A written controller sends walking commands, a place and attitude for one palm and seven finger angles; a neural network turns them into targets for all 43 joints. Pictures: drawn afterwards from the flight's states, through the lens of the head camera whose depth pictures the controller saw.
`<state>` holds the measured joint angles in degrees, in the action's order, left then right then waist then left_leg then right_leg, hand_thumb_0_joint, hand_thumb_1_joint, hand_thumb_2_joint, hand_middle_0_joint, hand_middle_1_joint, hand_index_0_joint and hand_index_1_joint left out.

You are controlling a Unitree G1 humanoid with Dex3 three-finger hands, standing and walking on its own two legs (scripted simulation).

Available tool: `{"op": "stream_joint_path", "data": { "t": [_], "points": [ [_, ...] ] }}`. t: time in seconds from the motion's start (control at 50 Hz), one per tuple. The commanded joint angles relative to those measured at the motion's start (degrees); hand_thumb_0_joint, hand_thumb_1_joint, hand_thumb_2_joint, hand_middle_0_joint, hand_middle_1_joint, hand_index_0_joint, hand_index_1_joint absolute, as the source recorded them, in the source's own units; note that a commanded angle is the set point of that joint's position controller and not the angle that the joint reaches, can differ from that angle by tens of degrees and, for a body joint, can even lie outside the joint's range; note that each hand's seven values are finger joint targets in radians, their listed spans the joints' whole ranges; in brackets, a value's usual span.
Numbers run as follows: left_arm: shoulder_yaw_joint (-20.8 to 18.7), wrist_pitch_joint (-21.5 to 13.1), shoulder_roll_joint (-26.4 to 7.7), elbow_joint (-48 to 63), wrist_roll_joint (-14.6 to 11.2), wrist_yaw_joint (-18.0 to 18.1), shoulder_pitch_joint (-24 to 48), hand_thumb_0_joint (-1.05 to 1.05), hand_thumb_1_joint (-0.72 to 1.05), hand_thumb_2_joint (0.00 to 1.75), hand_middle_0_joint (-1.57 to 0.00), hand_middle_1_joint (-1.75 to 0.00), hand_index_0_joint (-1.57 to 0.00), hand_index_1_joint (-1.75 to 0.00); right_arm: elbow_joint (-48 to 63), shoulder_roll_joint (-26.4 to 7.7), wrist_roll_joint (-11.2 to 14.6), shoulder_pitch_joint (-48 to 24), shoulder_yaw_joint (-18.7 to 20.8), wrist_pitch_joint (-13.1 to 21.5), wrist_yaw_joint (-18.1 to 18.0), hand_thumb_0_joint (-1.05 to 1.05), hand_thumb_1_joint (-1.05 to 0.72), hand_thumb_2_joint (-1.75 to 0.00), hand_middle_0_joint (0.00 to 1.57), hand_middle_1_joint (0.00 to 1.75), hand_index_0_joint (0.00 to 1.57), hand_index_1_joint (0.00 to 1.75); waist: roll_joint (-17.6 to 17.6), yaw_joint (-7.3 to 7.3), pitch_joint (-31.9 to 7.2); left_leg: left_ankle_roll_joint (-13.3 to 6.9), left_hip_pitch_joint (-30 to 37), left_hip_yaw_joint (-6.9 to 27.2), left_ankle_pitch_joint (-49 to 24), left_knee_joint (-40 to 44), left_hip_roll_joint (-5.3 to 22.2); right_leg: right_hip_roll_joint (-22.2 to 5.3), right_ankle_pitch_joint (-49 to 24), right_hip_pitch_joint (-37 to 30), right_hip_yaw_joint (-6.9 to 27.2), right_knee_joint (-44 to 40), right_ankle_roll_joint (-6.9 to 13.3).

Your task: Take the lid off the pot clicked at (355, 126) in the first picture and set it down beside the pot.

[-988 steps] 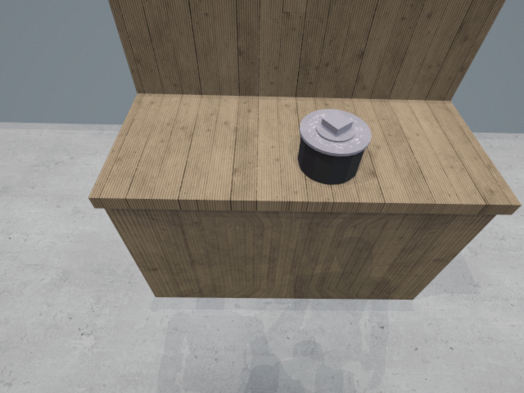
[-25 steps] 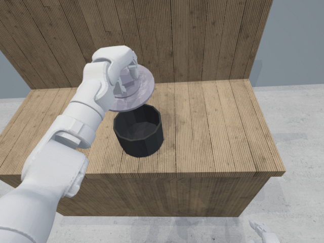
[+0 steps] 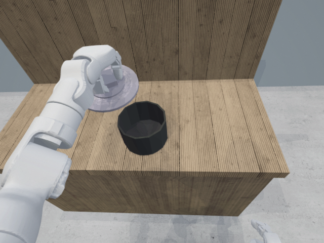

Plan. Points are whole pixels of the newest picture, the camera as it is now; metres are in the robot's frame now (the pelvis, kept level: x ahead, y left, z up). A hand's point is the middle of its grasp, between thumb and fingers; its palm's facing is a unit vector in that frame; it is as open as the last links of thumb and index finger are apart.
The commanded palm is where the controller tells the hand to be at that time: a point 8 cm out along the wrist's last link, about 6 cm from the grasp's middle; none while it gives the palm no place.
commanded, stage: move the lid sideways beside the pot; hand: left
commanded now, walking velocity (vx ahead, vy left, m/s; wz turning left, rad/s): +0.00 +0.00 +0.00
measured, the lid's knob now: (105, 79) +0.49 +0.15 +0.15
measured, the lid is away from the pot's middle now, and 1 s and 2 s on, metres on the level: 0.08 0.20 0.24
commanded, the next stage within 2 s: lower the lid onto the table in 1.38 s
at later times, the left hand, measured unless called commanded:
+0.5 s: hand (75, 82) +0.46 +0.21 +0.17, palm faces -0.30 -0.02 -0.95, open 7.7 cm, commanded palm +0.46 +0.23 +0.24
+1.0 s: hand (53, 82) +0.47 +0.27 +0.17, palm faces -0.32 -0.03 -0.95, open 7.7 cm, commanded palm +0.47 +0.28 +0.24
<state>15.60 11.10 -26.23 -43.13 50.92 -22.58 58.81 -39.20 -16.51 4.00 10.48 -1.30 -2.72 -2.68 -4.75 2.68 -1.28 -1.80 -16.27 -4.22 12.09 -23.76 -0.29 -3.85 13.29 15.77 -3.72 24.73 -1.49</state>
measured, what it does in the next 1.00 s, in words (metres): stands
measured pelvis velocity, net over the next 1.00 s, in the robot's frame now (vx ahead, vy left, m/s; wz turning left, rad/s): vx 0.00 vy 0.02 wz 0.00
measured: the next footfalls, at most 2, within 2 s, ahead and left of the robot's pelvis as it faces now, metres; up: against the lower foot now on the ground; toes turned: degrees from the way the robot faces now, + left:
none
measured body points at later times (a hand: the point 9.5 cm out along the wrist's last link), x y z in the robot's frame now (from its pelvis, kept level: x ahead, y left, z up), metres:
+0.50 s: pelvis +0.00 +0.01 +0.00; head +0.04 -0.02 +0.45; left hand +0.47 +0.21 +0.22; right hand +0.12 -0.26 -0.12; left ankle +0.00 +0.10 -0.74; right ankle -0.01 -0.14 -0.74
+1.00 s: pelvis +0.00 +0.02 +0.00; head +0.06 +0.00 +0.45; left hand +0.48 +0.27 +0.22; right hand +0.09 -0.26 -0.13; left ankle +0.00 +0.10 -0.74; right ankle -0.01 -0.14 -0.74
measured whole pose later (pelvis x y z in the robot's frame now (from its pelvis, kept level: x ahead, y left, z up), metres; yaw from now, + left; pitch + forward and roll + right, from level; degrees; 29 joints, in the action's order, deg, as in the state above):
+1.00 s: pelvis +0.00 +0.02 +0.00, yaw +0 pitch +7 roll -1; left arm 5.3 -0.9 -41.1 -48.0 52.5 -27.2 57.5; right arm -39.1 -17.6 4.5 13.5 -0.6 -6.3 -3.1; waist -3.5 4.1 0.0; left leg -3.0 -18.9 -3.9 12.7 -24.7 -0.3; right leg -3.7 11.2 16.1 -4.0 20.8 -2.4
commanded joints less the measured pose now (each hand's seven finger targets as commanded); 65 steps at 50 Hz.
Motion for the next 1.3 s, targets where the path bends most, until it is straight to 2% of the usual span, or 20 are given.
{"op": "stream_joint_path", "data": {
  "t": [0.0,0.12,0.18,0.22,0.26,0.3,0.38,0.42,0.58,0.62,0.72,0.78,0.82,0.86,0.92,1.0,1.12,1.16,1.24,1.28],
  "points": [
    [-10.07,0.22,-18.3,11.26,1.91,3.31,34.18,0.0,0.47,1.07,-0.8,-1.02,-0.85,-1.04,6.54,-7.41,0.03,-2.25,2.55,0.98,-0.11,0.0,-0.9,-0.9,0.2,0.3,0.2,0.3,6.73,0.28,-24.39,-2.36,13.2,4.45,-18.67,-0.05,-0.3,2.59,-22.53,-5.89,0.42,-1.08,3.15],
    [-11.01,-1.22,-20.5,16.73,1.75,2.07,32.82,0.0,0.47,1.07,-0.8,-1.02,-0.85,-1.04,8.09,-7.7,-0.01,-2.65,2.96,0.78,0.14,0.0,-0.9,-0.9,0.2,0.3,0.2,0.3,4.19,0.09,-27.44,-2.58,15.64,4.9,-23.37,-0.67,-0.2,2.41,-24.05,-6.99,0.74,-1.26,3.3],
    [-9.61,-1.18,-19.34,14.11,1.87,1.34,32.44,0.0,0.47,1.07,-0.8,-1.02,-0.85,-1.04,7.6,-7.57,0.23,-2.17,2.85,0.31,0.08,0.0,-0.9,-0.9,0.2,0.3,0.2,0.3,4.18,0.85,-24.47,-2.48,15.13,4.73,-20.99,-0.4,-0.19,2.81,-21.86,-5.0,0.18,-1.81,3.17],
    [-12.61,-2.05,-23.63,14.42,1.54,1.21,31.69,0.0,0.47,1.07,-0.8,-1.02,-0.85,-1.04,7.85,-8.26,0.19,-1.91,2.96,0.32,-0.11,0.0,-0.9,-0.9,0.2,0.3,0.2,0.3,4.8,0.47,-24.97,-2.62,14.41,4.8,-20.13,-0.37,-0.34,2.64,-21.66,-6.12,0.58,-2.01,3.34],
    [-10.21,-2.45,-21.52,13.26,1.81,0.83,33.95,0.0,0.47,1.07,-0.8,-1.02,-0.85,-1.04,7.27,-7.93,0.43,-1.68,2.8,-0.01,-0.27,0.0,-0.9,-0.9,0.2,0.3,0.2,0.3,4.12,1.22,-23.45,-2.44,14.2,4.64,-17.88,0.15,-0.24,2.81,-19.96,-4.58,0.11,-2.28,3.2],
    [-11.88,-3.66,-23.87,16.84,1.74,1.04,35.27,0.0,0.47,1.07,-0.8,-1.02,-0.85,-1.04,7.87,-7.93,0.25,-1.29,3.0,0.46,-0.35,0.0,-0.9,-0.9,0.2,0.3,0.2,0.3,1.65,0.86,-26.47,-2.54,16.39,5.15,-20.6,-0.36,-0.27,2.88,-21.02,-5.21,0.29,-2.02,3.41],
    [-10.84,-4.39,-23.14,12.21,1.45,0.51,34.1,0.0,0.47,1.07,-0.8,-1.02,-0.85,-1.04,7.21,-8.15,0.48,-0.62,2.85,-0.05,-0.51,0.0,-0.9,-0.9,0.2,0.3,0.2,0.3,2.92,1.47,-23.61,-2.49,14.41,4.82,-18.24,0.0,-0.36,2.94,-19.84,-4.28,0.0,-2.69,3.31],
    [-13.71,-5.23,-27.24,12.32,1.33,0.73,33.75,0.0,0.47,1.07,-0.8,-1.02,-0.85,-1.04,6.95,-9.05,0.22,0.18,3.24,0.03,-0.58,0.0,-0.9,-0.9,0.2,0.3,0.2,0.3,2.14,1.12,-24.68,-2.61,14.62,4.84,-18.74,-0.53,-0.43,2.71,-20.37,-4.74,0.23,-2.61,3.58],
    [-12.74,-7.11,-26.73,7.75,1.49,-0.39,33.09,0.0,0.47,1.07,-0.8,-1.02,-0.85,-1.04,6.46,-8.91,0.48,1.26,3.15,-0.79,-0.9,0.0,-0.9,-0.9,0.2,0.3,0.2,0.3,2.84,1.65,-23.67,-2.79,13.72,4.79,-18.51,-0.5,-0.26,3.08,-20.01,-4.01,-0.26,-3.1,3.34],
    [-14.92,-8.32,-30.55,11.2,1.46,-0.01,35.29,0.0,0.47,1.07,-0.8,-1.02,-0.85,-1.04,6.55,-9.64,0.22,1.51,3.49,-0.81,-0.83,0.0,-0.9,-0.9,0.2,0.3,0.2,0.3,1.21,1.38,-25.65,-2.67,14.73,5.09,-20.36,-0.89,-0.28,2.8,-21.0,-4.66,0.02,-2.83,3.65],
    [-16.71,-9.74,-32.37,12.57,1.37,-0.19,33.4,0.0,0.47,1.07,-0.8,-1.02,-0.85,-1.04,6.59,-9.74,0.08,2.24,3.95,-0.99,-0.66,0.0,-0.9,-0.9,0.2,0.3,0.2,0.3,-0.56,1.27,-27.39,-2.77,16.75,5.52,-25.05,-1.73,0.14,2.87,-22.35,-4.55,-0.05,-3.01,3.62],
    [-15.04,-9.36,-30.14,6.92,1.64,-0.89,31.1,0.0,0.47,1.07,-0.8,-1.02,-0.85,-1.04,6.0,-9.57,0.38,2.62,3.68,-1.76,-0.59,0.0,-0.9,-0.9,0.2,0.3,0.2,0.3,0.8,1.62,-23.62,-2.69,14.57,5.08,-22.0,-1.03,0.33,3.24,-20.24,-3.07,-0.61,-3.54,3.37],
    [-17.22,-10.11,-34.13,7.36,1.62,-0.77,32.01,0.0,0.47,1.07,-0.8,-1.02,-0.85,-1.04,5.9,-10.4,0.36,2.65,3.81,-2.11,-0.7,0.0,-0.9,-0.9,0.2,0.3,0.2,0.3,1.76,1.48,-24.29,-2.67,13.34,4.96,-20.77,-1.06,-0.03,3.01,-20.79,-4.4,-0.32,-3.39,3.63],
    [-14.27,-10.49,-30.52,9.12,2.04,-1.02,34.52,0.0,0.47,1.07,-0.8,-1.02,-0.85,-1.04,6.05,-9.43,0.44,2.54,3.81,-2.0,-0.75,0.0,-0.9,-0.9,0.2,0.3,0.2,0.3,-1.42,1.94,-24.85,-2.63,15.79,5.47,-22.53,-1.19,0.37,3.3,-19.43,-2.27,-0.68,-3.61,3.5],
    [-19.9,-11.79,-38.1,9.69,1.86,-0.7,33.13,0.0,0.47,1.07,-0.8,-1.02,-0.85,-1.04,5.97,-10.56,0.08,3.75,4.07,-1.87,-0.84,0.0,-0.9,-0.9,0.2,0.3,0.2,0.3,-0.61,1.29,-27.28,-2.82,16.06,5.57,-24.29,-1.96,0.15,3.16,-21.48,-4.55,-0.19,-3.5,3.67],
    [-16.88,-11.95,-34.06,5.05,1.78,-1.53,31.48,0.0,0.47,1.07,-0.8,-1.02,-0.85,-1.04,5.37,-10.14,0.55,3.69,3.91,-2.67,-0.83,0.0,-0.9,-0.9,0.2,0.3,0.2,0.3,0.02,1.7,-23.47,-2.73,14.3,5.35,-23.61,-1.38,0.66,3.38,-20.44,-2.63,-0.92,-3.86,3.31],
    [-21.61,-13.76,-40.69,8.7,1.7,-1.4,30.56,0.0,0.47,1.07,-0.8,-1.02,-0.85,-1.04,5.96,-10.83,0.25,3.88,4.26,-2.96,-0.6,0.0,-0.9,-0.9,0.2,0.3,0.2,0.3,-2.28,1.14,-26.96,-2.75,16.41,5.93,-28.33,-2.55,0.48,3.18,-22.1,-3.84,-0.41,-3.72,3.56],
    [-17.8,-13.46,-35.39,6.07,1.36,-2.34,29.62,0.0,0.47,1.07,-0.8,-1.02,-0.85,-1.04,5.75,-10.15,0.5,3.55,4.12,-3.31,-0.53,0.0,-0.9,-0.9,0.2,0.3,0.2,0.3,-1.13,1.69,-24.52,-2.8,15.57,5.71,-27.11,-2.35,0.69,3.45,-20.85,-2.33,-0.98,-4.13,3.17],
    [-19.05,-14.5,-39.51,5.62,1.88,-2.31,32.48,0.0,0.47,1.07,-0.8,-1.02,-0.85,-1.04,5.11,-10.94,0.57,4.66,4.0,-3.76,-0.84,0.0,-0.9,-0.9,0.2,0.3,0.2,0.3,-1.17,1.89,-25.37,-2.71,14.73,5.32,-23.64,-1.64,0.48,3.65,-19.3,-2.66,-0.9,-3.97,3.22],
    [-15.45,-14.73,-35.06,5.91,1.44,-2.89,34.15,0.0,0.47,1.07,-0.8,-1.02,-0.85,-1.04,4.88,-10.38,0.72,4.48,3.99,-3.49,-1.09,0.0,-0.9,-0.9,0.2,0.3,0.2,0.3,-1.87,2.41,-24.45,-2.74,15.45,5.42,-22.32,-1.71,0.68,3.59,-17.86,-1.02,-1.24,-4.49,3.14]
  ]
}}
